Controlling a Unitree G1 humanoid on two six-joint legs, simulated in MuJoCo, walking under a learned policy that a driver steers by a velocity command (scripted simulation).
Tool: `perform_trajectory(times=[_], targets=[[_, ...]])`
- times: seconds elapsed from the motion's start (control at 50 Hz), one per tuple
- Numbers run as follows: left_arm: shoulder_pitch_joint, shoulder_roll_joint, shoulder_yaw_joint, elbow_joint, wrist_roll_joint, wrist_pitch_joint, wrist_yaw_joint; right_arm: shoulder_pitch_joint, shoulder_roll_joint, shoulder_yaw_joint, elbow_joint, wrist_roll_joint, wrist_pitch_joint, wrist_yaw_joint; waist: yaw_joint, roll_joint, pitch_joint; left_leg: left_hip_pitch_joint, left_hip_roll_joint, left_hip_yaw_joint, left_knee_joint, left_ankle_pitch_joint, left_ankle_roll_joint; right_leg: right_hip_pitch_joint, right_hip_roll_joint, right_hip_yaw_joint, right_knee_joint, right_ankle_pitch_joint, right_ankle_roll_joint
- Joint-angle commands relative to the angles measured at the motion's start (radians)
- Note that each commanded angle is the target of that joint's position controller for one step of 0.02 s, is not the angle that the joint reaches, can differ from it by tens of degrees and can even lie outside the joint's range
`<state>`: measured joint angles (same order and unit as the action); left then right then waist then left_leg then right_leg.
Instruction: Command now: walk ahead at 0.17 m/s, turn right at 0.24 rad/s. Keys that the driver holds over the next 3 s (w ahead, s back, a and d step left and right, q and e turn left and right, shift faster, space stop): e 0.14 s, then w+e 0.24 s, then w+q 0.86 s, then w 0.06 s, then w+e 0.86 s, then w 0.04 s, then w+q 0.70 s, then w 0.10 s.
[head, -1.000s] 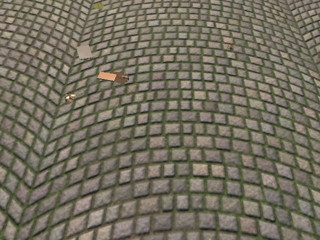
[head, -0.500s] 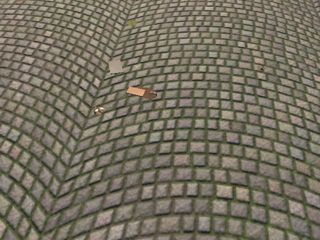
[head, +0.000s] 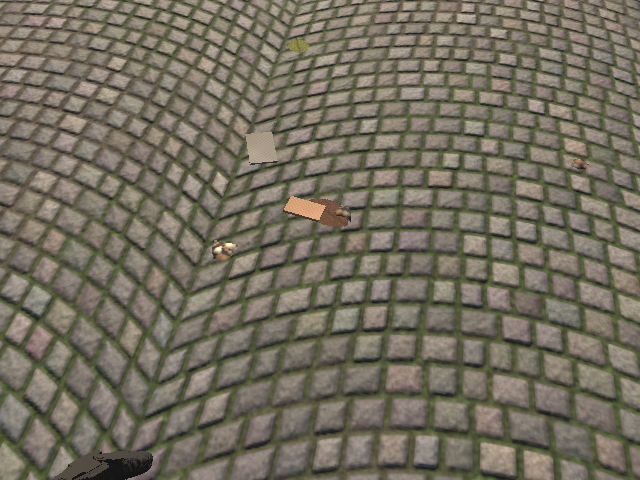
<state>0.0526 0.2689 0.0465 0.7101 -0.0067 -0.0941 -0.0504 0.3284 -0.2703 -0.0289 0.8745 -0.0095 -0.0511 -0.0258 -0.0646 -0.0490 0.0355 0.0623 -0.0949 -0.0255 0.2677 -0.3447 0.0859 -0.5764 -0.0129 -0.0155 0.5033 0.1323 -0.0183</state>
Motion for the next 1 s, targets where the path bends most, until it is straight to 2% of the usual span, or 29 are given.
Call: perform_trajectory(times=[0.02,0.04,0.06,0.08,0.1,0.12,0.14,0.16,0.2,0.24,0.28,0.38,0.42,0.44,0.46,0.48,0.5,0.52,0.58,0.68,0.78,0.84,0.86,0.88,0.9,0.92,0.94,0.96,1.0], targets=[[0.056,0.145,0.041,-0.047,0.007,-0.016,-0.012,-0.013,-0.183,-0.049,-0.046,0.001,0.011,-0.014,0.072,0.133,-0.067,-0.016,0.262,-0.023,0.195,0.965,0.038,0.163,0.062,-0.027,0.002,-0.116,-0.051],[0.165,0.171,0.055,-0.020,0.010,-0.019,-0.009,-0.032,-0.181,-0.047,-0.059,0.001,0.022,-0.019,0.130,0.107,-0.124,-0.023,0.222,0.009,0.382,1.005,0.010,0.281,0.078,-0.039,-0.068,-0.042,-0.075],[0.265,0.217,0.062,-0.017,0.021,-0.019,0.001,-0.023,-0.163,-0.036,-0.092,-0.018,0.021,-0.020,0.158,0.018,-0.246,-0.201,0.167,0.027,0.663,0.722,-0.033,0.544,-0.069,0.153,-0.036,0.244,-0.145],[0.232,0.272,0.061,-0.040,0.027,-0.010,0.004,0.142,-0.052,-0.008,-0.100,-0.040,0.013,-0.007,0.041,-0.232,-0.376,-0.580,-0.018,0.008,1.063,-0.281,-0.132,0.885,-0.352,0.557,0.032,0.552,-0.375],[0.235,0.197,0.052,-0.053,0.012,0.006,0.011,0.134,-0.149,-0.020,-0.092,-0.013,0.006,0.011,0.094,-0.119,-0.474,-0.654,-0.007,-0.117,1.175,-0.302,-0.134,0.891,-0.361,0.688,-0.076,0.257,-0.409],[0.163,0.176,0.048,-0.075,-0.002,0.021,0.022,0.013,-0.192,-0.035,-0.125,0.018,0.006,0.016,0.110,-0.056,-0.321,-0.717,0.041,-0.117,1.172,-0.222,-0.128,0.752,-0.303,0.580,-0.126,0.052,-0.355],[0.114,0.152,0.040,-0.082,-0.006,0.038,0.034,-0.055,-0.187,-0.036,-0.146,0.016,0.012,0.011,0.097,0.047,-0.222,-0.723,0.076,-0.097,1.117,-0.153,-0.124,0.602,-0.256,0.506,-0.173,-0.092,-0.302],[0.100,0.149,0.036,-0.088,-0.006,0.049,0.042,-0.080,-0.182,-0.038,-0.159,0.008,0.022,0.006,0.079,0.084,-0.162,-0.702,0.105,-0.093,1.046,-0.105,-0.123,0.467,-0.232,0.480,-0.219,-0.251,-0.283],[0.072,0.161,0.041,-0.096,0.005,0.056,0.047,-0.062,-0.152,-0.034,-0.178,0.001,0.032,0.006,0.030,-0.002,-0.103,-0.606,0.130,-0.076,0.829,-0.067,-0.118,0.290,-0.147,0.439,-0.297,-0.516,-0.251],[0.069,0.172,0.049,-0.106,0.008,0.057,0.055,-0.056,-0.117,-0.023,-0.174,-0.003,0.025,0.002,0.031,-0.054,-0.101,-0.527,0.112,-0.034,0.671,-0.090,-0.132,0.207,-0.109,0.393,-0.313,-0.522,-0.253],[0.078,0.197,0.061,-0.112,-0.001,0.058,0.064,-0.075,-0.110,-0.019,-0.183,-0.007,0.012,0.002,0.041,-0.062,-0.130,-0.467,0.107,-0.028,0.566,-0.029,-0.140,0.179,-0.098,0.380,-0.300,-0.534,-0.248],[0.122,0.204,0.066,-0.117,-0.017,0.083,0.068,-0.126,-0.123,-0.027,-0.213,0.016,-0.020,0.013,0.062,-0.075,-0.135,-0.384,0.074,-0.017,0.365,0.078,-0.131,0.171,-0.090,0.439,-0.247,-0.669,-0.199],[0.139,0.155,0.047,-0.107,-0.011,0.086,0.063,-0.050,-0.108,-0.030,-0.184,0.012,-0.036,0.018,0.028,-0.072,-0.148,-0.255,0.087,0.019,0.266,0.146,-0.107,0.144,-0.072,0.398,-0.179,-0.717,-0.152],[0.152,0.114,0.033,-0.100,-0.003,0.083,0.058,-0.008,-0.114,-0.034,-0.176,0.008,-0.040,0.015,0.012,-0.056,-0.140,-0.197,0.126,-0.009,0.210,0.089,-0.085,0.108,-0.040,0.362,-0.106,-0.745,-0.113],[0.138,0.037,0.010,-0.109,0.004,0.076,0.055,0.072,-0.162,-0.043,-0.167,-0.007,-0.043,0.009,-0.008,0.082,-0.134,-0.136,0.299,-0.239,0.076,-0.111,-0.021,0.019,0.044,0.247,0.157,-0.731,-0.051],[0.118,0.026,0.005,-0.163,-0.008,0.054,0.050,0.089,-0.273,-0.071,-0.152,-0.031,-0.036,0.022,0.021,0.330,-0.035,-0.108,0.445,-0.636,-0.099,-0.425,0.110,-0.232,0.124,0.100,0.353,-0.708,-0.032],[0.114,0.113,0.027,-0.154,-0.013,0.034,0.049,0.048,-0.242,-0.067,-0.173,-0.017,-0.041,0.024,0.030,0.265,0.030,-0.138,0.470,-0.732,-0.128,-0.488,0.169,-0.297,0.047,0.148,0.479,-0.645,-0.031],[0.120,0.156,0.040,-0.134,-0.012,0.024,0.043,0.016,-0.198,-0.056,-0.184,0.004,-0.042,0.022,0.046,0.203,0.047,-0.138,0.437,-0.638,-0.101,-0.407,0.151,-0.311,0.012,0.140,0.496,-0.550,-0.029],[0.068,0.116,0.034,-0.121,0.012,0.006,0.039,0.034,-0.169,-0.046,-0.186,0.013,-0.033,0.022,0.022,0.161,0.023,-0.133,0.325,-0.446,-0.097,-0.120,0.109,-0.242,-0.020,0.087,0.431,-0.378,-0.002],[-0.057,0.041,0.010,-0.140,0.003,-0.012,0.028,0.103,-0.157,-0.050,-0.157,0.024,-0.016,0.004,-0.016,0.199,-0.002,-0.195,0.238,-0.275,-0.078,0.160,0.096,-0.020,0.033,0.034,0.143,-0.239,0.052],[-0.119,0.079,0.021,-0.151,-0.017,-0.027,0.017,0.147,-0.182,-0.064,-0.135,0.040,0.006,-0.001,-0.022,0.215,-0.004,-0.203,0.267,-0.349,-0.023,0.175,0.104,0.138,0.058,0.054,-0.029,-0.237,0.058],[0.009,0.124,0.046,-0.115,-0.015,-0.034,0.029,0.112,-0.165,-0.064,-0.145,0.044,0.014,-0.003,0.065,0.212,-0.064,-0.253,0.233,-0.353,0.092,0.265,0.056,0.399,0.035,0.054,-0.132,-0.221,0.004],[0.135,0.165,0.062,-0.096,-0.004,-0.034,0.042,0.076,-0.129,-0.054,-0.165,0.035,0.009,0.000,0.135,0.178,-0.151,-0.349,0.185,-0.304,0.260,0.273,0.019,0.607,-0.060,0.128,-0.113,-0.232,-0.043],[0.301,0.248,0.082,-0.072,0.014,-0.025,0.056,0.081,-0.045,-0.031,-0.205,0.024,-0.002,-0.002,0.188,-0.031,-0.312,-0.599,0.088,-0.175,0.592,0.050,-0.039,0.937,-0.277,0.370,-0.097,-0.276,-0.124],[0.341,0.260,0.089,-0.040,0.011,-0.008,0.044,0.169,-0.055,-0.028,-0.225,0.045,-0.015,-0.004,0.144,-0.273,-0.346,-0.810,0.061,-0.115,0.808,-0.258,-0.065,0.984,-0.429,0.700,-0.187,-0.487,-0.242],[0.297,0.167,0.065,-0.043,0.002,-0.006,0.043,0.133,-0.138,-0.051,-0.198,0.059,-0.012,-0.004,0.144,-0.151,-0.203,-0.885,0.130,-0.137,0.928,-0.184,-0.074,0.872,-0.396,0.640,-0.215,-0.583,-0.230],[0.256,0.116,0.052,-0.044,0.000,-0.004,0.045,0.067,-0.156,-0.059,-0.198,0.053,-0.007,0.001,0.143,-0.088,-0.103,-0.890,0.155,-0.118,0.947,-0.100,-0.077,0.769,-0.340,0.488,-0.232,-0.512,-0.194],[0.208,0.092,0.043,-0.042,0.005,-0.002,0.045,0.041,-0.137,-0.058,-0.195,0.045,-0.003,0.003,0.121,-0.046,-0.056,-0.866,0.174,-0.103,0.934,-0.039,-0.081,0.683,-0.290,0.389,-0.259,-0.420,-0.173],[0.166,0.071,0.038,-0.026,0.017,-0.002,0.044,-0.004,-0.099,-0.056,-0.214,0.039,0.005,0.014,0.089,-0.066,0.006,-0.829,0.212,-0.091,0.898,0.036,-0.083,0.560,-0.244,0.247,-0.304,-0.245,-0.159]])
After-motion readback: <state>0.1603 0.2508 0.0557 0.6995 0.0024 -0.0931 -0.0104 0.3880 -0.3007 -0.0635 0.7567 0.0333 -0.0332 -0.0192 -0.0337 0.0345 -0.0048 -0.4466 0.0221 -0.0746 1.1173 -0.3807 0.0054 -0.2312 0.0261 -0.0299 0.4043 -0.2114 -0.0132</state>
